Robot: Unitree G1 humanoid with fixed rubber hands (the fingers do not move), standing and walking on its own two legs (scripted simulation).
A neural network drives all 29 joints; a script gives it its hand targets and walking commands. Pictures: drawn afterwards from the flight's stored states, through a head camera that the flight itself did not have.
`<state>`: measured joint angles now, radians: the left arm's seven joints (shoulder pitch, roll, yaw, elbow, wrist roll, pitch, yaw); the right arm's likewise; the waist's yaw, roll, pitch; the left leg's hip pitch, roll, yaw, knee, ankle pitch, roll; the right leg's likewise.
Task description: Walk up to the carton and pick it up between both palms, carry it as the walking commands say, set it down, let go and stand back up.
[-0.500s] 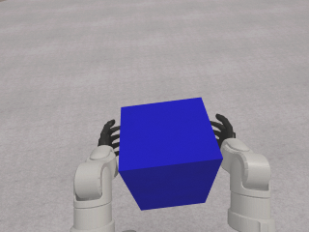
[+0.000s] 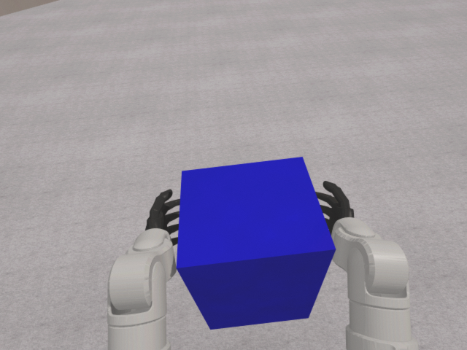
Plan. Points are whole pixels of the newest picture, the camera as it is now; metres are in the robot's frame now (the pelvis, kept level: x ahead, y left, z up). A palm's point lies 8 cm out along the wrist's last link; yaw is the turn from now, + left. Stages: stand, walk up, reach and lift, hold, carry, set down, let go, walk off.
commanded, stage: carry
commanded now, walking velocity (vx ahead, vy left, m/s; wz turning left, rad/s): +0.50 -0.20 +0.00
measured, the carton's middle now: (251, 252) +0.27 -0.01 +0.02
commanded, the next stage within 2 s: none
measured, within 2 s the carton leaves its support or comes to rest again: neither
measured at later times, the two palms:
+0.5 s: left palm (203, 130) +0.54 +0.09 +0.09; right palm (328, 127) +0.54 -0.19 +0.08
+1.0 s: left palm (216, 85) +0.75 +0.06 +0.08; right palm (319, 82) +0.74 -0.22 +0.08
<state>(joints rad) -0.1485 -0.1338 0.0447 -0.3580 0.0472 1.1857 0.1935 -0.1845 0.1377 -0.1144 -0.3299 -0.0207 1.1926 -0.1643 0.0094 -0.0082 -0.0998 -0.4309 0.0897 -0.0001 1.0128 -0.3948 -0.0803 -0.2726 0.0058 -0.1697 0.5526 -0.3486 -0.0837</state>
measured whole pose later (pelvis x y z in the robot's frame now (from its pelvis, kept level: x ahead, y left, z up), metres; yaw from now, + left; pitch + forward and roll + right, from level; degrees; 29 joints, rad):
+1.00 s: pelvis +0.47 -0.07 -0.01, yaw -1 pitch +5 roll +2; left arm -0.15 -0.13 0.04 -0.37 0.05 1.14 0.18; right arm -0.17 0.14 -0.10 -0.36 -0.02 1.16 -0.17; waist 0.00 -0.02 -0.08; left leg -0.30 0.00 0.06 0.71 -0.45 0.01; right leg -0.24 -0.04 -0.11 0.66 -0.48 -0.02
